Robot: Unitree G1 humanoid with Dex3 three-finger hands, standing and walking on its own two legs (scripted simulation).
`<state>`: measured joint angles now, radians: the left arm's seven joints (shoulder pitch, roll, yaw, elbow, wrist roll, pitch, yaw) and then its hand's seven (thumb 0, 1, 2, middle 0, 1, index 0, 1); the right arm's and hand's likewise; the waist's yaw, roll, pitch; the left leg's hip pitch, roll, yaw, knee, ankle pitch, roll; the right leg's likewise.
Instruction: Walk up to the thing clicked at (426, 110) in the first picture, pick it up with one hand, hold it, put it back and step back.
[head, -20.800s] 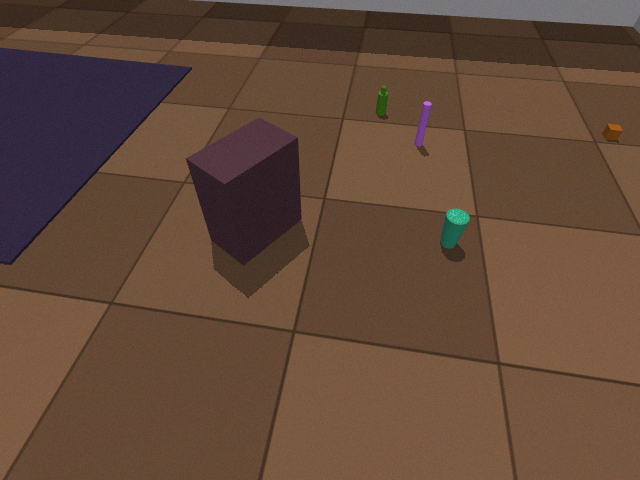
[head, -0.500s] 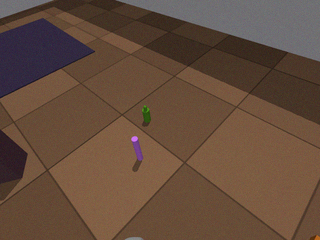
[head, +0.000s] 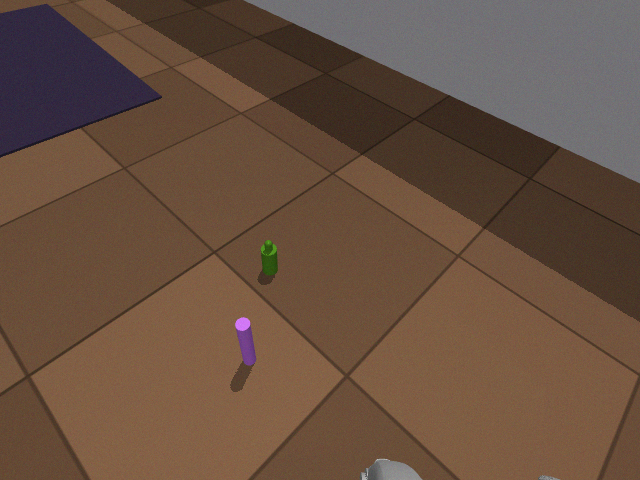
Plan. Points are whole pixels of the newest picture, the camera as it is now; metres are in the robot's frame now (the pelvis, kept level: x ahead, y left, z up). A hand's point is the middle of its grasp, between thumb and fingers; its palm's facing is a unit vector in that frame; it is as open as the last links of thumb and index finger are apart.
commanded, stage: walk up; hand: left
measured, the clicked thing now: (246, 343) +0.58 +0.19 -0.65
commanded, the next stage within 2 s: none
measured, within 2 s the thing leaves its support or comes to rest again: neither
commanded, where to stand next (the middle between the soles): +0.27 -0.01 m, yaw +0 degrees
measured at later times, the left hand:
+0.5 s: hand (126, 470) +0.16 +0.25 -0.12, palm faces -0.02 -0.90 -0.44, open 7.4 cm
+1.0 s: hand (154, 398) +0.26 +0.25 -0.15, palm faces -0.04 -0.92 -0.40, open 7.4 cm
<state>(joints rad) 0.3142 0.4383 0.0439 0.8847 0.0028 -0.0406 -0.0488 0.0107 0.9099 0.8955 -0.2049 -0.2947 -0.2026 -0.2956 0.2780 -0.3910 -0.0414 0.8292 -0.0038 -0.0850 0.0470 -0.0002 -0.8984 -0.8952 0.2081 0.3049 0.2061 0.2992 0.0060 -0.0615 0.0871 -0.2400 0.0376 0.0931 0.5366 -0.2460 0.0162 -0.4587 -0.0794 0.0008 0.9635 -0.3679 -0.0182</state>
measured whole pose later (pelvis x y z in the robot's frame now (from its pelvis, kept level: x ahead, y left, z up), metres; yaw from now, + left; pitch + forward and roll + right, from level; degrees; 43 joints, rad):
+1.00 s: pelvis +0.21 -0.02 -0.01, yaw -1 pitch -2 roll +0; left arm 0.23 0.38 0.02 1.00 0.02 -0.03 0.00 0.01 0.91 0.90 -0.21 -0.30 -0.21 -0.30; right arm 0.18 -0.40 -0.02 0.99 0.00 -0.01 0.02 0.00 -0.90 -0.90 0.21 0.30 0.20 0.30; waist 0.01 0.03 0.08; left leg -0.32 0.02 0.01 0.65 -0.27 -0.01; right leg -0.30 -0.04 -0.04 0.68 -0.34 0.00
